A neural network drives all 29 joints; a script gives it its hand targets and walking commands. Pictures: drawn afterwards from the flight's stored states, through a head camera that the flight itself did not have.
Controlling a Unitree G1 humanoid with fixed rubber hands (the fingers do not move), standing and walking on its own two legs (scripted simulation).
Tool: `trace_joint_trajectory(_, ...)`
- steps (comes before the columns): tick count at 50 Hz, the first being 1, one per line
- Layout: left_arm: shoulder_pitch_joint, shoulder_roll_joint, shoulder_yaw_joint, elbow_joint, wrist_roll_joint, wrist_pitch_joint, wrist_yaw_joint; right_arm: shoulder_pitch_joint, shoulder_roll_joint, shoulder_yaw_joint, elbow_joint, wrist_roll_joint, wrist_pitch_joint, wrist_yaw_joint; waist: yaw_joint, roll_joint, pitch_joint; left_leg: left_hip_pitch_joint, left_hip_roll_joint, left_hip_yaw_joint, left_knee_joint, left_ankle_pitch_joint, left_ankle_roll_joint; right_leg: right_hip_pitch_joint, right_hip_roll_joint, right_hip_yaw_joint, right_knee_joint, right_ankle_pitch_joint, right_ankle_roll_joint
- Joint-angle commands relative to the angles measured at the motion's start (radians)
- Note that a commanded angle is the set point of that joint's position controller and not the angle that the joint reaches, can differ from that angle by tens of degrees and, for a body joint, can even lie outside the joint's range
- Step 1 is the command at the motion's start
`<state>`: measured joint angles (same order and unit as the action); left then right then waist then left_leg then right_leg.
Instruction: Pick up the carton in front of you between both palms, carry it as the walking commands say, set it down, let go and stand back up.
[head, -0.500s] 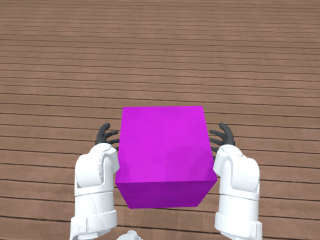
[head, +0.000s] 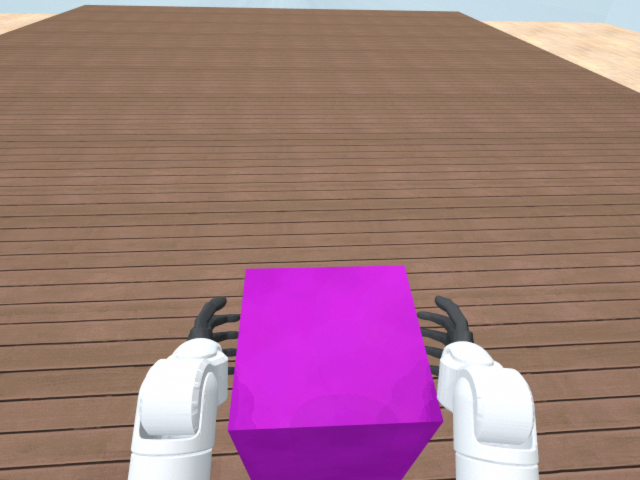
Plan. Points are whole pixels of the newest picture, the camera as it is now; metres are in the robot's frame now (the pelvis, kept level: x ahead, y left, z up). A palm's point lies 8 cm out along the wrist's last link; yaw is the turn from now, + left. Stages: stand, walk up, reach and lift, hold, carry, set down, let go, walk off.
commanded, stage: carry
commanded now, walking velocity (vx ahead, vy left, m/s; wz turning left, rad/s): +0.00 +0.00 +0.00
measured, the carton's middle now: (327, 380) +0.30 -0.01 +0.00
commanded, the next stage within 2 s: none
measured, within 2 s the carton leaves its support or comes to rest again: neither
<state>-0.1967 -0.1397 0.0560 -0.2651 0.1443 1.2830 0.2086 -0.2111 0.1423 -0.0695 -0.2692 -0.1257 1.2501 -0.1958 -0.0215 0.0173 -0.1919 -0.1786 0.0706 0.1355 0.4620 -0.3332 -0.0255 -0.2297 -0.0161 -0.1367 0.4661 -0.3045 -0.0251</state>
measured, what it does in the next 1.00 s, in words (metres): walks ahead: right foot, then left foot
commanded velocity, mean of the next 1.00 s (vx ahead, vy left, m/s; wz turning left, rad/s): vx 0.00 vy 0.00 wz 0.00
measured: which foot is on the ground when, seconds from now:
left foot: down 0.00-0.38, up 0.40-0.52, down 0.54-1.00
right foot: down 0.00-0.26, up 0.28-0.38, down 0.40-1.00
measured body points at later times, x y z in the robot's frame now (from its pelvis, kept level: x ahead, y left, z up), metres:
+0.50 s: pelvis +0.09 +0.00 +0.00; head +0.08 -0.02 +0.45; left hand +0.39 +0.13 +0.10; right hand +0.38 -0.16 +0.09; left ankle +0.03 +0.13 -0.72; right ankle +0.12 -0.07 -0.74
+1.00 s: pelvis +0.11 +0.01 -0.01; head +0.07 +0.01 +0.44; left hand +0.39 +0.16 +0.04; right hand +0.40 -0.13 +0.05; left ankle +0.07 +0.13 -0.74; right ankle +0.13 -0.07 -0.74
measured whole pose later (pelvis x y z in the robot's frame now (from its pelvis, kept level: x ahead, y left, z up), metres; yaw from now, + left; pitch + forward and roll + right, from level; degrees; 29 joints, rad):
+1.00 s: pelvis +0.11 +0.01 -0.01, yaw +0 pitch +2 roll +0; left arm -0.21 -0.14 0.09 0.02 0.19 1.08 0.16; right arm -0.22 0.14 -0.10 0.01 -0.23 1.03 -0.10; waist 0.01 0.01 -0.15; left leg -0.22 0.03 0.05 0.56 -0.37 -0.01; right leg -0.31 -0.02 -0.17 0.56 -0.28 -0.05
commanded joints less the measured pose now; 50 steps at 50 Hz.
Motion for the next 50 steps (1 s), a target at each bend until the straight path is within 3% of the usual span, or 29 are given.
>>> trace_joint_trajectory(1,-0.480,-0.997,-0.595,-0.114,-0.443,-0.040,-0.293,-0.437,1.053,0.631,-0.063,0.450,0.001,0.288,0.025,-0.095,-0.188,-0.023,0.042,-0.008,0.099,0.502,-0.026,0.188,-0.167,0.105,0.081,1.067,-0.017)
trace_joint_trajectory(5,-0.507,-1.009,-0.603,-0.152,-0.476,-0.040,-0.292,-0.398,1.063,0.621,-0.058,0.425,-0.009,0.262,0.028,-0.127,-0.231,-0.089,-0.010,0.034,0.035,0.445,-0.032,0.309,-0.141,0.073,0.149,1.208,-0.020)
trace_joint_trajectory(7,-0.523,-1.007,-0.607,-0.163,-0.486,-0.040,-0.291,-0.384,1.064,0.612,-0.055,0.409,-0.012,0.253,0.026,-0.098,-0.234,-0.012,-0.030,0.052,-0.017,0.553,-0.032,0.258,-0.110,0.049,0.198,1.154,-0.016)
trace_joint_trajectory(8,-0.520,-1.008,-0.608,-0.163,-0.487,-0.040,-0.289,-0.387,1.063,0.609,-0.059,0.405,-0.013,0.251,0.024,-0.054,-0.232,0.100,-0.028,0.057,-0.032,0.701,-0.027,0.155,-0.082,0.025,0.227,1.048,-0.004)
trace_joint_trajectory(9,-0.506,-1.005,-0.606,-0.150,-0.480,-0.037,-0.286,-0.372,1.060,0.604,-0.046,0.400,-0.011,0.251,0.016,0.029,-0.230,0.287,-0.007,0.047,-0.021,0.939,-0.016,-0.030,-0.047,-0.011,0.258,0.828,0.013)
trace_joint_trajectory(10,-0.504,-1.001,-0.608,-0.156,-0.474,-0.035,-0.284,-0.344,1.062,0.599,-0.023,0.397,-0.009,0.253,0.008,0.170,-0.190,0.521,0.047,0.002,0.031,1.231,0.024,-0.309,0.010,-0.060,0.258,0.303,0.027)
trace_joint_trajectory(11,-0.522,-0.995,-0.606,-0.162,-0.473,-0.031,-0.283,-0.325,1.059,0.587,-0.015,0.393,-0.013,0.252,-0.007,0.265,-0.126,0.673,0.115,-0.073,0.083,1.435,0.079,-0.549,0.041,-0.085,0.219,-0.164,0.038)
trace_joint_trajectory(12,-0.541,-0.993,-0.604,-0.173,-0.479,-0.029,-0.283,-0.334,1.061,0.586,-0.028,0.392,-0.018,0.250,-0.021,0.254,-0.109,0.692,0.139,-0.108,0.082,1.424,0.105,-0.589,0.037,-0.068,0.163,-0.247,0.031)
trace_joint_trajectory(13,-0.560,-0.998,-0.608,-0.188,-0.490,-0.030,-0.283,-0.353,1.069,0.586,-0.043,0.392,-0.021,0.248,-0.028,0.231,-0.094,0.665,0.140,-0.112,0.096,1.382,0.108,-0.565,0.034,-0.057,0.064,-0.247,0.024)
trace_joint_trajectory(14,-0.550,-1.007,-0.607,-0.181,-0.497,-0.027,-0.286,-0.353,1.069,0.576,-0.041,0.382,-0.023,0.244,-0.015,0.188,-0.084,0.565,0.114,-0.079,0.136,1.341,0.101,-0.450,0.043,-0.058,-0.058,-0.159,0.019)
trace_joint_trajectory(15,-0.532,-1.019,-0.610,-0.164,-0.495,-0.024,-0.293,-0.319,1.067,0.559,-0.030,0.362,-0.028,0.240,0.015,0.094,-0.141,0.369,0.082,-0.027,0.224,1.210,0.080,-0.148,0.049,-0.070,-0.195,0.162,0.025)
trace_joint_trajectory(16,-0.506,-0.996,-0.602,-0.152,-0.495,-0.022,-0.297,-0.296,1.037,0.549,-0.034,0.341,-0.031,0.237,0.040,0.003,-0.212,0.077,0.048,0.008,0.269,0.757,0.027,0.248,-0.027,-0.008,-0.200,0.569,0.013)
trace_joint_trajectory(17,-0.481,-0.988,-0.601,-0.139,-0.498,-0.023,-0.300,-0.331,1.031,0.564,-0.074,0.334,-0.031,0.235,0.055,-0.201,-0.248,-0.301,-0.020,0.023,0.353,-0.069,-0.007,0.574,-0.237,0.170,-0.023,1.203,-0.082)
trace_joint_trajectory(18,-0.468,-0.981,-0.589,-0.104,-0.491,-0.026,-0.304,-0.353,1.043,0.576,-0.057,0.340,-0.023,0.238,0.050,-0.235,-0.272,-0.289,-0.039,-0.057,0.398,-0.262,0.019,0.498,-0.284,0.202,0.014,1.328,-0.130)
trace_joint_trajectory(19,-0.471,-0.994,-0.573,-0.097,-0.487,-0.028,-0.309,-0.404,1.057,0.593,-0.070,0.354,-0.024,0.238,0.044,-0.205,-0.288,-0.214,-0.018,-0.114,0.355,-0.242,0.046,0.400,-0.278,0.206,-0.007,1.220,-0.128)
trace_joint_trajectory(20,-0.496,-1.010,-0.541,-0.089,-0.477,-0.025,-0.315,-0.446,1.069,0.602,-0.067,0.365,-0.024,0.240,0.026,-0.188,-0.251,-0.125,-0.006,-0.144,0.292,-0.223,0.054,0.263,-0.262,0.174,-0.032,0.995,-0.098)
trace_joint_trajectory(21,-0.506,-0.970,-0.492,-0.088,-0.436,-0.017,-0.309,-0.475,1.070,0.631,-0.034,0.392,-0.008,0.245,0.033,-0.154,-0.138,-0.142,-0.029,-0.130,0.154,-0.215,0.050,0.198,-0.236,0.181,-0.080,0.784,-0.093)
trace_joint_trajectory(22,-0.495,-0.970,-0.498,-0.122,-0.430,-0.018,-0.301,-0.484,1.082,0.656,-0.085,0.425,-0.004,0.248,0.036,-0.159,-0.155,-0.155,-0.033,-0.108,0.070,-0.224,0.056,0.233,-0.226,0.149,-0.076,0.537,-0.140)
trace_joint_trajectory(23,-0.490,-0.976,-0.518,-0.110,-0.430,-0.019,-0.296,-0.464,1.062,0.651,-0.091,0.434,0.003,0.251,0.029,-0.121,-0.160,-0.099,-0.021,-0.055,0.016,-0.118,0.045,0.186,-0.210,0.115,-0.085,0.460,-0.138)
trace_joint_trajectory(24,-0.517,-0.988,-0.549,-0.128,-0.439,-0.026,-0.294,-0.469,1.060,0.653,-0.110,0.447,0.008,0.256,0.015,-0.118,-0.179,0.002,0.017,-0.047,-0.073,0.091,0.037,0.127,-0.209,0.093,-0.055,0.446,-0.110)
trace_joint_trajectory(26,-0.508,-1.011,-0.569,-0.132,-0.432,-0.025,-0.297,-0.441,1.048,0.630,-0.100,0.444,0.003,0.272,0.019,-0.008,-0.211,0.027,0.071,-0.159,-0.004,0.345,0.065,0.085,-0.163,0.075,0.034,0.401,-0.053)
trace_joint_trajectory(27,-0.497,-1.015,-0.572,-0.115,-0.418,-0.029,-0.298,-0.436,1.062,0.626,-0.081,0.440,0.006,0.282,0.024,0.010,-0.219,0.021,0.071,-0.165,-0.008,0.356,0.063,0.079,-0.142,0.079,0.028,0.331,-0.046)
trace_joint_trajectory(29,-0.507,-1.023,-0.592,-0.106,-0.427,-0.033,-0.309,-0.422,1.084,0.629,-0.029,0.409,0.003,0.292,0.034,0.016,-0.191,-0.026,0.067,-0.145,0.027,0.315,0.039,0.097,-0.121,0.083,-0.005,0.399,-0.046)
trace_joint_trajectory(31,-0.518,-1.034,-0.613,-0.118,-0.434,-0.048,-0.321,-0.394,1.096,0.637,-0.006,0.406,-0.010,0.307,0.023,0.028,-0.200,-0.032,0.058,-0.134,0.045,0.282,0.030,0.127,-0.142,0.105,0.032,0.494,-0.043)
trace_joint_trajectory(34,-0.530,-1.019,-0.630,-0.087,-0.428,-0.083,-0.336,-0.381,1.089,0.625,0.055,0.400,-0.038,0.330,0.022,0.008,-0.214,-0.026,0.069,-0.146,0.062,0.429,0.034,0.132,-0.140,0.095,0.085,0.561,-0.043)
trace_joint_trajectory(39,-0.492,-0.988,-0.544,0.137,-0.369,-0.158,-0.378,-0.354,1.057,0.541,0.227,0.300,-0.121,0.350,0.022,-0.008,-0.151,-0.035,0.074,-0.147,0.064,0.398,0.042,0.071,-0.136,0.094,0.069,0.514,-0.026)
trace_joint_trajectory(45,-0.585,-1.039,-0.568,0.153,-0.374,-0.283,-0.417,-0.413,1.101,0.537,0.241,0.280,-0.246,0.383,0.021,0.004,-0.114,-0.060,0.077,-0.162,0.022,0.302,0.048,0.037,-0.133,0.101,0.034,0.351,-0.018)
trace_joint_trajectory(50,-0.535,-1.005,-0.548,0.198,-0.314,-0.383,-0.427,-0.392,1.080,0.538,0.281,0.254,-0.339,0.401,0.021,-0.005,-0.173,-0.052,0.072,-0.169,0.020,0.297,0.056,0.079,-0.135,0.103,0.037,0.336,-0.017)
